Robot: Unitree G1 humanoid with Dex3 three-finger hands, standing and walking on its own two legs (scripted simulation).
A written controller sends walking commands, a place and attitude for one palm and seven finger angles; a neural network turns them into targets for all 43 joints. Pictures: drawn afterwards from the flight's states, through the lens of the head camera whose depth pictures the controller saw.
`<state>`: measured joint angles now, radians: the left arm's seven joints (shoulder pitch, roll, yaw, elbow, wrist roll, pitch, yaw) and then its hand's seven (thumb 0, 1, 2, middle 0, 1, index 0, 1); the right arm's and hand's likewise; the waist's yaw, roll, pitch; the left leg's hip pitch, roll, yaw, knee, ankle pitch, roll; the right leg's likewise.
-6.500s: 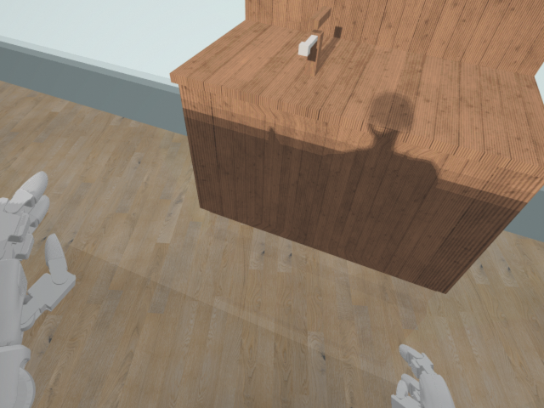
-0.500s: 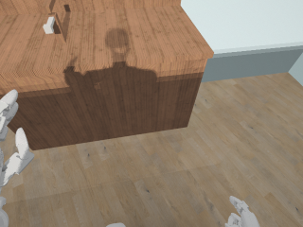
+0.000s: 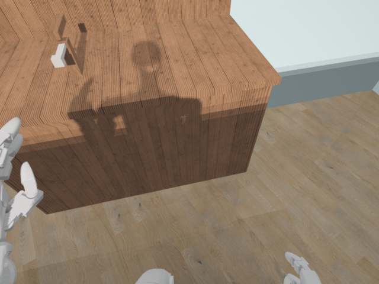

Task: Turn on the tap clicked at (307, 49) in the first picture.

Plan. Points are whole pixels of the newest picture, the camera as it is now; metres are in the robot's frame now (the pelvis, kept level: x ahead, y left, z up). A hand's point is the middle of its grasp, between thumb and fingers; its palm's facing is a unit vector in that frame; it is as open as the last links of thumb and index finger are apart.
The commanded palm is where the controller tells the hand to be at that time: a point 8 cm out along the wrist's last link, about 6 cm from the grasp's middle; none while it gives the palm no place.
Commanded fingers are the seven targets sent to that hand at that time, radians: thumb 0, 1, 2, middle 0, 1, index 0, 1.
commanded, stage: take the last steps up to it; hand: left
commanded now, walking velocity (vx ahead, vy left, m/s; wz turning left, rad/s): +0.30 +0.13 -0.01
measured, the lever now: (58, 61) +0.67 +0.44 +0.11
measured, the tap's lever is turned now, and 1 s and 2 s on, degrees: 0 0 0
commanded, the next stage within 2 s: come to a stop and stand still in 0.98 s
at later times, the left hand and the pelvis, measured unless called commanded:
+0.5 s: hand (30, 129) +0.32 +0.30 +0.19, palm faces +0.33 -0.82 -0.47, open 7.4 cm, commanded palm +0.27 +0.35 +0.18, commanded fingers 0.00 0.90 0.90 -0.20 -0.30 -0.20 -0.30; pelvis +0.10 +0.08 +0.00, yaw -3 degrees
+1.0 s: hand (32, 94) +0.43 +0.36 +0.18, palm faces +0.36 -0.84 -0.40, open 7.4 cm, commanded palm +0.36 +0.39 +0.18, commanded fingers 0.00 0.90 0.90 -0.20 -0.30 -0.20 -0.30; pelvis +0.19 +0.12 +0.00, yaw -4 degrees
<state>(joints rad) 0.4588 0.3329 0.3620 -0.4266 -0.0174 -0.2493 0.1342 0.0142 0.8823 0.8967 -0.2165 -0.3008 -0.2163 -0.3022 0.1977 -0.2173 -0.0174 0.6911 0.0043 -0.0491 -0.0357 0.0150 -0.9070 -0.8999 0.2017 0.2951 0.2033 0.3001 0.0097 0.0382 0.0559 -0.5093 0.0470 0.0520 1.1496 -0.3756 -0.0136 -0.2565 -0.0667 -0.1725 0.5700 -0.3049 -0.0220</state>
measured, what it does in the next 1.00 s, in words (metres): walks ahead: left foot, then right foot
